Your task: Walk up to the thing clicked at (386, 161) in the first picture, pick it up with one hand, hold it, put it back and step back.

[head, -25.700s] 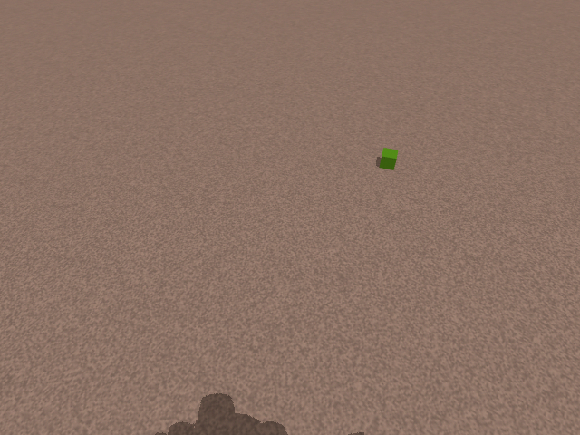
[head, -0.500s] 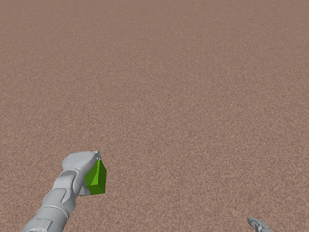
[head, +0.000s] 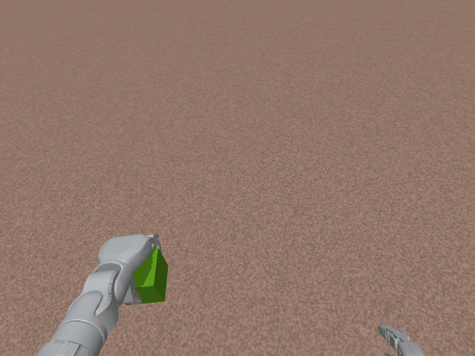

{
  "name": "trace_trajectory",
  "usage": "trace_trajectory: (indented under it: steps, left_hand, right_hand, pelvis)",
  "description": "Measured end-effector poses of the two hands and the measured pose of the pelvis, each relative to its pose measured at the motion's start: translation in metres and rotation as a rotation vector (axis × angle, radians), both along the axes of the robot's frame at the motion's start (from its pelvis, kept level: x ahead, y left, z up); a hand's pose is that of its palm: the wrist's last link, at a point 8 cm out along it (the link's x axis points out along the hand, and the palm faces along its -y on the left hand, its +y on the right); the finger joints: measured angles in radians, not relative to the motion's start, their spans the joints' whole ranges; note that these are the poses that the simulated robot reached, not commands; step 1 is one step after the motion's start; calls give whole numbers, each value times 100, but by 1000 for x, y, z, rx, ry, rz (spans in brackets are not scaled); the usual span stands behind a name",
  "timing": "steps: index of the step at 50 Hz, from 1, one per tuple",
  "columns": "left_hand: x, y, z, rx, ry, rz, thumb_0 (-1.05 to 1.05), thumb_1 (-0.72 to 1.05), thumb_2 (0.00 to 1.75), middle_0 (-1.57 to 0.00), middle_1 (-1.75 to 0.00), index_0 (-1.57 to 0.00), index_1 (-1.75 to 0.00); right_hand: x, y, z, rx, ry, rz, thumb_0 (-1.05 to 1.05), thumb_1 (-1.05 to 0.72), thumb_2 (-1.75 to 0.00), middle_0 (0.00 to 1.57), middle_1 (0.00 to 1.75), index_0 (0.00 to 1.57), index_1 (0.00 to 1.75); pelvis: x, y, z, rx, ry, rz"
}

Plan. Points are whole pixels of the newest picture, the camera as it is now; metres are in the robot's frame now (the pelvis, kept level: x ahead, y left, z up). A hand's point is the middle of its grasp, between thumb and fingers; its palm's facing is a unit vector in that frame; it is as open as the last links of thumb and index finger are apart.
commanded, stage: hold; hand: left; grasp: from above
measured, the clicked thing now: (142, 276) +0.30 +0.22 -0.07
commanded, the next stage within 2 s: crouch in 0.86 s
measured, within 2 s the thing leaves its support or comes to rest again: neither
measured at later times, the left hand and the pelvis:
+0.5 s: hand (130, 279) +0.28 +0.22 -0.03, palm faces -0.46 -0.06 -0.89, open 10.9 cm; pelvis -0.01 +0.00 +0.00, yaw +0 degrees
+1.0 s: hand (131, 275) +0.29 +0.22 -0.03, palm faces -0.46 -0.05 -0.89, open 10.9 cm; pelvis +0.00 +0.00 +0.01, yaw +0 degrees
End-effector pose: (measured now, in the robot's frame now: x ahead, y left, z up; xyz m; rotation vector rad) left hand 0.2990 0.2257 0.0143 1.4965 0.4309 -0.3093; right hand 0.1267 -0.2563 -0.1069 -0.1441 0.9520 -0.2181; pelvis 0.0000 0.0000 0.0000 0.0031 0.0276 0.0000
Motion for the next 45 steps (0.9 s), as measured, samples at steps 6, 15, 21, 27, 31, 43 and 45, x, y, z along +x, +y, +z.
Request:
trace_trajectory:
  steps: [6, 15, 21, 27, 31, 43, 45]
  left_hand:
    - [-6, 0, 4, -3, -1, -8, 0, -17, 76, -51, -84, -55, -79]
    - [-10, 0, 12, -5, -15, -12, 0, -17, 76, -50, -84, -54, -80]
    - [-12, 0, 12, -10, -3, -15, 0, -16, 76, -50, -84, -54, -80]
    - [-13, 0, 11, -9, 1, -26, 0, -16, 76, -50, -84, -54, -79]
    - [-11, 0, 13, -7, -11, -24, 0, -17, 76, -50, -84, -54, -79]
    - [-6, 1, 12, -8, 4, -16, 0, -16, 75, -50, -84, -54, -79]
    - [-6, 0, 10, -9, 8, -18, 0, -16, 75, -50, -84, -55, -79]
  right_hand:
    - [-1, 2, 2, 1, -16, 7, 1, -90, -89, 21, 30, 20, 30]
    - [0, 5, 4, 6, -35, 14, 1, -90, -89, 21, 30, 20, 30]
    - [1, 7, 5, 7, -44, 18, 1, -91, -90, 21, 30, 20, 30]
    - [3, 8, 6, 4, -40, 23, 1, -91, -90, 21, 30, 20, 30]
    - [4, 8, 5, 3, -36, 25, 1, -91, -90, 21, 30, 20, 30]
    - [7, 6, 6, 5, -30, 15, 1, -91, -90, 21, 30, 20, 30]
    - [7, 6, 6, 3, -27, 14, 1, -91, -90, 21, 30, 20, 30]
  pelvis:
    - [-5, 0, 1, 1, -12, -1]
    - [-9, 0, 2, 2, -27, -3]
    - [-11, 0, 3, 2, -30, -3]
    - [-10, 0, 4, 3, -31, -3]
    - [-9, 0, 4, 2, -30, -3]
    - [-4, 0, 5, 2, -28, -3]
    - [-4, 0, 5, 2, -27, -3]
